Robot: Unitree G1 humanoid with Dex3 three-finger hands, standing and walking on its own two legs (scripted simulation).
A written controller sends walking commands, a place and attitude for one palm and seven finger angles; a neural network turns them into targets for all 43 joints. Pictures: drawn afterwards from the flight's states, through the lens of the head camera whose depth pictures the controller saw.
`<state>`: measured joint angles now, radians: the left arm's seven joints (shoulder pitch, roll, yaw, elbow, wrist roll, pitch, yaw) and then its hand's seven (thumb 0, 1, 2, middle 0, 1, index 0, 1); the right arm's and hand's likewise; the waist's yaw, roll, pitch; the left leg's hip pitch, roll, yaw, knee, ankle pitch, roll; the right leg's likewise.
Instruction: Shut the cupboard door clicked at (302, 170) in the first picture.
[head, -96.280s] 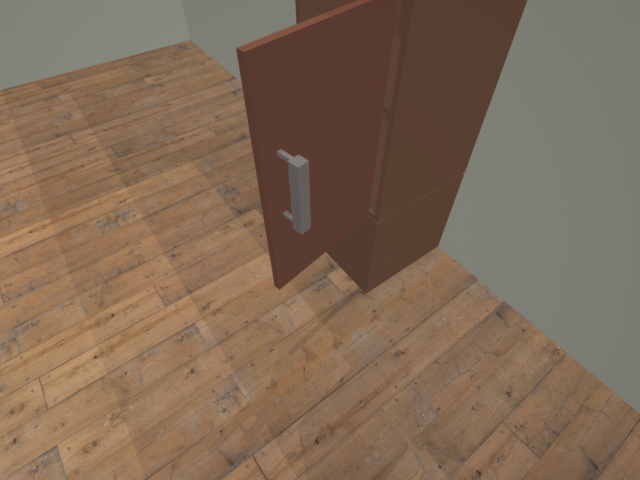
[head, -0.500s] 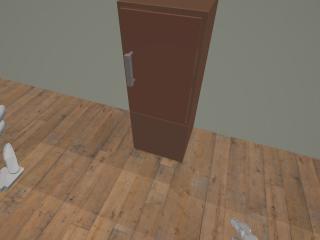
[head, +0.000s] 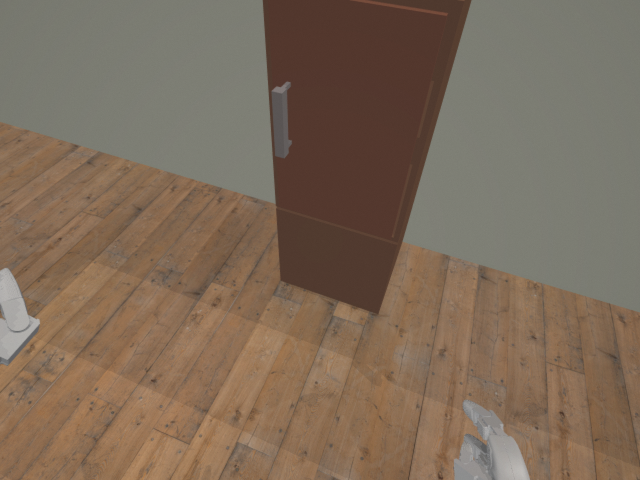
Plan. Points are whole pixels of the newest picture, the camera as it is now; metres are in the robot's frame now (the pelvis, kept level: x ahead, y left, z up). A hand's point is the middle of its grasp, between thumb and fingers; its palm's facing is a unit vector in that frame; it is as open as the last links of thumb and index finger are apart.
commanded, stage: stop stepping back and stand still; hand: left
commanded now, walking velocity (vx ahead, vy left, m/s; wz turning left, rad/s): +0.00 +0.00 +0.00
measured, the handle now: (284, 120) +0.90 +0.14 -0.02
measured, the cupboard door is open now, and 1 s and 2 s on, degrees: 0 0 0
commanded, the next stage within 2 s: let the arm hang, fingers relaxed in 0.80 s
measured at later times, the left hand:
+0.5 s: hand out of the picture +0.17 +0.30 +0.16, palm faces +0.46 -0.79 -0.40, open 7.4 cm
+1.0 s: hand (58, 414) +0.17 +0.29 +0.05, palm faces +0.24 -0.85 -0.47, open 7.4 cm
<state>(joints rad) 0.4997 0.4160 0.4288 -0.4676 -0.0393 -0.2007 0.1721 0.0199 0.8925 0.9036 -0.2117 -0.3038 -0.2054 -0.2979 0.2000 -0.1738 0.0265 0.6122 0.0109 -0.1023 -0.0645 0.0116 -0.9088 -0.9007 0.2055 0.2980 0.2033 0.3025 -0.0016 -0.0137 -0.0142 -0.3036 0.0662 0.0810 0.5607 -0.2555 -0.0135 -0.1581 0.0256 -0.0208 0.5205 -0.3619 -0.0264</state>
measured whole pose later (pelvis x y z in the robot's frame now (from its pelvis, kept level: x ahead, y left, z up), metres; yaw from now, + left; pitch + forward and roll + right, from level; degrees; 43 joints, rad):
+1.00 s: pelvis -0.04 +0.03 +0.00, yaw +1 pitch +1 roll -1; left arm 0.34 0.36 0.19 0.04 0.01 -0.05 0.05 0.01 0.90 0.90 -0.20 -0.30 -0.19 -0.30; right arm 0.16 -0.29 0.02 0.75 0.00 -0.08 0.00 0.01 -0.91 -0.90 0.21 0.30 0.21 0.30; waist 0.02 0.08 -0.04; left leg -0.37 0.03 0.07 0.54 -0.18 0.03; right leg -0.22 0.00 -0.03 0.50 -0.30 0.01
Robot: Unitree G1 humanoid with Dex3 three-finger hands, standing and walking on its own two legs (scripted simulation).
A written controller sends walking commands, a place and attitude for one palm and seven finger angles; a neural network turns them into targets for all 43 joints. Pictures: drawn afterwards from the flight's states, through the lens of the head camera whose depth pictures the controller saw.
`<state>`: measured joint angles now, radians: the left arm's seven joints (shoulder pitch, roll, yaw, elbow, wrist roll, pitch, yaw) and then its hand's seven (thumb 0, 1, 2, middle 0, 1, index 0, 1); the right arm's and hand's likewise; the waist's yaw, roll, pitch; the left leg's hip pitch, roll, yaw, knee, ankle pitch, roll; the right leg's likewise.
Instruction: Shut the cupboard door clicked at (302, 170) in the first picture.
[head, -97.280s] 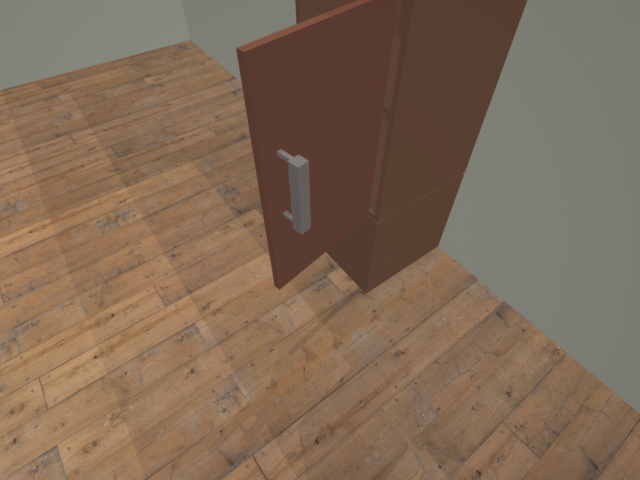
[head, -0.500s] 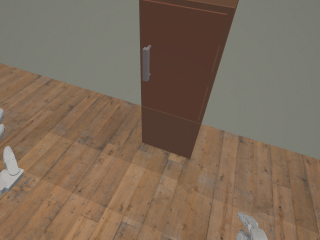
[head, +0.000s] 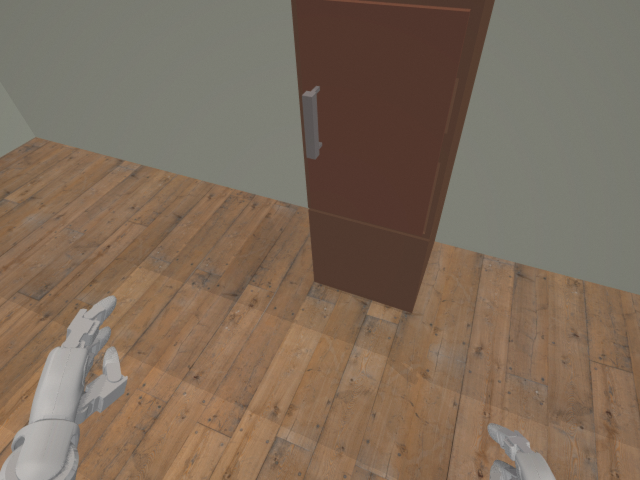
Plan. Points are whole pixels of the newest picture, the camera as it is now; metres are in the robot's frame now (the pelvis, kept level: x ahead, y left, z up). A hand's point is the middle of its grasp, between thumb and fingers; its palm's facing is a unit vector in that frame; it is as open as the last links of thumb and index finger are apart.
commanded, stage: let the arm hang, fingers relaxed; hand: left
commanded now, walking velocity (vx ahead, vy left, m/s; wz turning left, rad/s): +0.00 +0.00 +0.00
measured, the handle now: (314, 122) +0.93 +0.09 -0.02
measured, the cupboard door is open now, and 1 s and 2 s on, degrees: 0 0 0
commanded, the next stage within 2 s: look to check the result in 1.00 s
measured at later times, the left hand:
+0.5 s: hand out of the picture -0.03 +0.20 -0.17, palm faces +0.01 -0.97 -0.25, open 7.3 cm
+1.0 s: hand out of the picture +0.02 +0.17 -0.17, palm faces -0.01 -0.98 -0.19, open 7.4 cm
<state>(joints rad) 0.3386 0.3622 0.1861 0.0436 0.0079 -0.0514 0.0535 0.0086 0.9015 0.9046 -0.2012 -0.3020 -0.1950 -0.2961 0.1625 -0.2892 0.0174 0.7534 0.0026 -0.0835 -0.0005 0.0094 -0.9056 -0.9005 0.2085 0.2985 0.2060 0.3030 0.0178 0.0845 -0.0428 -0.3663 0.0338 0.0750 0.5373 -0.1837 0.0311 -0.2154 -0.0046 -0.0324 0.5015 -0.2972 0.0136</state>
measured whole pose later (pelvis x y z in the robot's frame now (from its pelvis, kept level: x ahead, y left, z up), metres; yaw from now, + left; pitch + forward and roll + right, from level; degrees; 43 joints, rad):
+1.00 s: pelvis +0.00 -0.01 +0.01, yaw -1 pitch -2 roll +0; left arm 0.27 0.17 0.01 1.12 0.02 0.00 0.02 0.01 0.91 0.90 -0.20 -0.30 -0.20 -0.30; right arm 0.25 -0.20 -0.01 1.11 -0.01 0.01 -0.02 0.00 -0.91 -0.90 0.21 0.30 0.20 0.30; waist -0.01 0.00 0.03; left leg -0.23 0.03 0.09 0.40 -0.13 0.02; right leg -0.11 0.00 -0.02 0.41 -0.26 0.00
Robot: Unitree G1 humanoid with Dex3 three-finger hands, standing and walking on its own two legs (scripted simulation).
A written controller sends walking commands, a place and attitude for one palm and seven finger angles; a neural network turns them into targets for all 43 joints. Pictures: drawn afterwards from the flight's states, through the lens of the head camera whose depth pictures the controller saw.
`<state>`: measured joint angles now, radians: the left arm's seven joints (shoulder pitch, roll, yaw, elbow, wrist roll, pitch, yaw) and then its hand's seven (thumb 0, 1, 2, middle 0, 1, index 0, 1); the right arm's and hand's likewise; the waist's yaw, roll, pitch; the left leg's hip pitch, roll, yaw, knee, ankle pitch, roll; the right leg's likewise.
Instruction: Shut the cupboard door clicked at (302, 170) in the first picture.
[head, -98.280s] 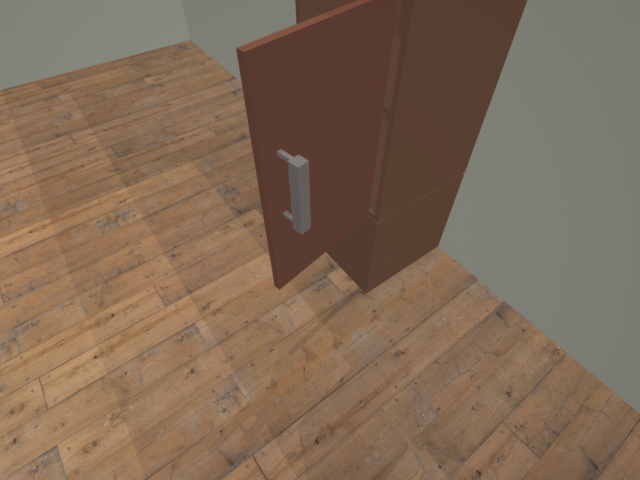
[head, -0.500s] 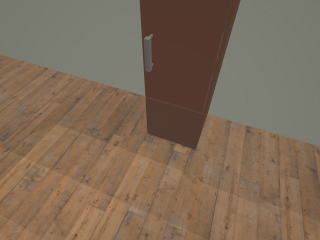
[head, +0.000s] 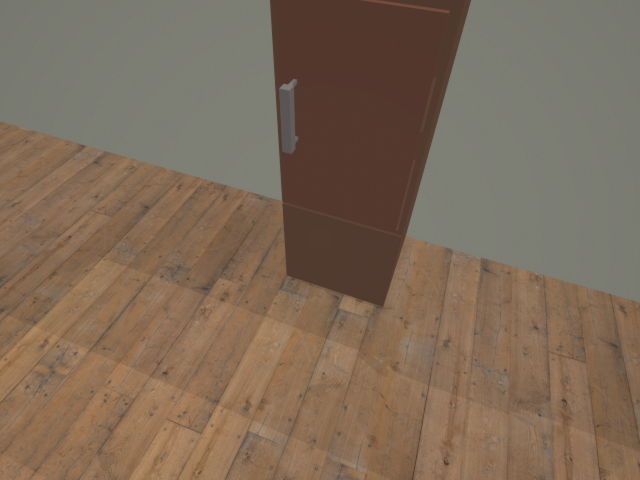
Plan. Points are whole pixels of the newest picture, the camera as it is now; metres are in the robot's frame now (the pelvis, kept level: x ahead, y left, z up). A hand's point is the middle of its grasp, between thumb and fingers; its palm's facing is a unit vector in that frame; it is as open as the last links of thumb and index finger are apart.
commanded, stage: look to check the result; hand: left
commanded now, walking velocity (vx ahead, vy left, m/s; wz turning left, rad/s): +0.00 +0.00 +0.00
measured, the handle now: (291, 116) +0.93 +0.12 -0.03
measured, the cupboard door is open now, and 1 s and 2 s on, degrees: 0 0 0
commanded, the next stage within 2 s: walk to a spot facing it in 0.54 s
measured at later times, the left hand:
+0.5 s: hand out of the picture +0.03 +0.20 -0.17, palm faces +0.01 -0.97 -0.25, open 7.4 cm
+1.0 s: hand out of the picture +0.03 +0.19 -0.19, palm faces +0.16 -0.96 -0.22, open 7.4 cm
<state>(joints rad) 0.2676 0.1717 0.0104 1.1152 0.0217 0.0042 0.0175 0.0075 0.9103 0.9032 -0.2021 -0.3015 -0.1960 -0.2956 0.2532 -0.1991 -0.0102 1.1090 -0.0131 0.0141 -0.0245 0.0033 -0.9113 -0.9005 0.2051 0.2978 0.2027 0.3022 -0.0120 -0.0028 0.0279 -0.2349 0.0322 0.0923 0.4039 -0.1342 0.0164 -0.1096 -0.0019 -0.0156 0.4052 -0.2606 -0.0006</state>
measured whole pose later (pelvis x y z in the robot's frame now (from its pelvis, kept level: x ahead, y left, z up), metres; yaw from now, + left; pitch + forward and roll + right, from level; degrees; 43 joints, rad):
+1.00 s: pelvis +0.02 +0.00 -0.02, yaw +8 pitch -3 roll -1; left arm 0.23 0.19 0.06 1.03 0.04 0.02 0.03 0.01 0.91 0.90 -0.20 -0.30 -0.20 -0.30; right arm 0.23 -0.19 -0.04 1.05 -0.01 0.07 -0.01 0.00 -0.91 -0.90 0.20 0.30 0.20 0.30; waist -0.02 -0.01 0.10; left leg -0.36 0.02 0.04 0.80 -0.45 -0.01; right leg -0.10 -0.04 -0.15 0.56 -0.41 -0.01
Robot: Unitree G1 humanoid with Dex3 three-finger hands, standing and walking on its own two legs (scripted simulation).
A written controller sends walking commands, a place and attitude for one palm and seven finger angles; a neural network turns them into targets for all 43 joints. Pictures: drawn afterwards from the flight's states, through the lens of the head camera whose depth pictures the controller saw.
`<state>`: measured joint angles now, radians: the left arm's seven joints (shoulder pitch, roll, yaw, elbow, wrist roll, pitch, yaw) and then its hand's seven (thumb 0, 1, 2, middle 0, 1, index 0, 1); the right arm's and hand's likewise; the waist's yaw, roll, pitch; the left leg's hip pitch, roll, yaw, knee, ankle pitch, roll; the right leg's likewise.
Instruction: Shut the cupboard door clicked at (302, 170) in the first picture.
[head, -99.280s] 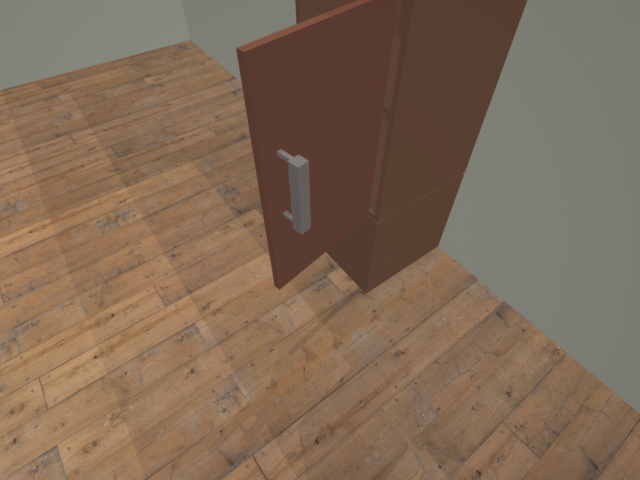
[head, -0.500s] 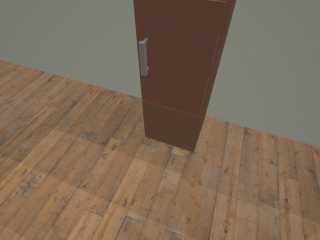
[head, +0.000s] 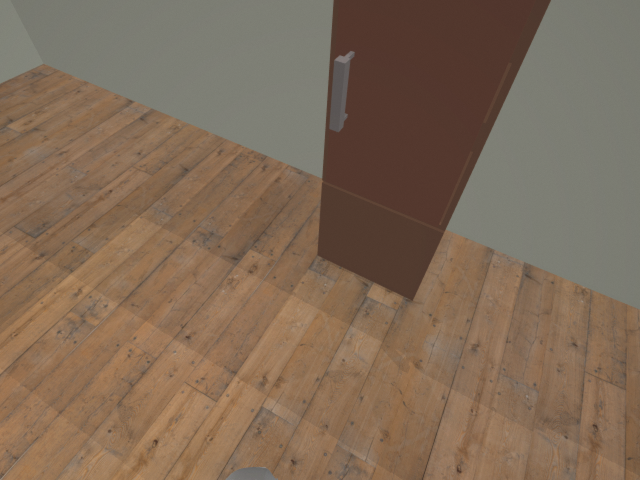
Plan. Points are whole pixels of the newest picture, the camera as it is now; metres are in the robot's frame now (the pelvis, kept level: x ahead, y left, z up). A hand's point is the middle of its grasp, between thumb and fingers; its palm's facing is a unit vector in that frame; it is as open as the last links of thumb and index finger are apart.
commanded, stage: walk to a spot facing it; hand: left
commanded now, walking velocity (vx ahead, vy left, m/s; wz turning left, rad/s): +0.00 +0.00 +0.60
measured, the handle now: (343, 92) +0.91 -0.02 -0.01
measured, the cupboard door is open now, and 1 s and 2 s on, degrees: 0 0 0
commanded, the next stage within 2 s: turn to face it in 1.74 s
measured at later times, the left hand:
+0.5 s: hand out of the picture +0.05 +0.21 -0.14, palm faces +0.26 -0.91 -0.31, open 7.4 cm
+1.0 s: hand out of the picture -0.11 +0.18 -0.17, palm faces +0.59 -0.77 -0.24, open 7.4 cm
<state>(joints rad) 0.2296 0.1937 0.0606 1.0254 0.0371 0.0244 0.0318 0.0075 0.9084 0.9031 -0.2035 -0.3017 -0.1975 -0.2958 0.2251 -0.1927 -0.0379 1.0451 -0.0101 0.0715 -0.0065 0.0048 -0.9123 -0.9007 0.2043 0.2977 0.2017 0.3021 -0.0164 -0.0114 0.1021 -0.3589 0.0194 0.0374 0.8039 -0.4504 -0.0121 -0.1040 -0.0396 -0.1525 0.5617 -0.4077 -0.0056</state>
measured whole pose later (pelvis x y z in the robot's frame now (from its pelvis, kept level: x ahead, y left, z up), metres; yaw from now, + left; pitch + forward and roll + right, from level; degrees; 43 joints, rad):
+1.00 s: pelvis -0.01 -0.01 +0.01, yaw +35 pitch +1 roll +0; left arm 0.26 0.25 0.09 0.94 0.03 0.07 0.01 0.01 0.91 0.90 -0.20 -0.30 -0.19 -0.30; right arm 0.16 -0.21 -0.03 0.88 -0.03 0.01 0.00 0.00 -0.91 -0.90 0.21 0.30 0.20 0.30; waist 0.01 -0.05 0.08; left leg -0.24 0.00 0.01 0.57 -0.34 0.02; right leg -0.45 -0.10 -0.08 1.08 -0.48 0.05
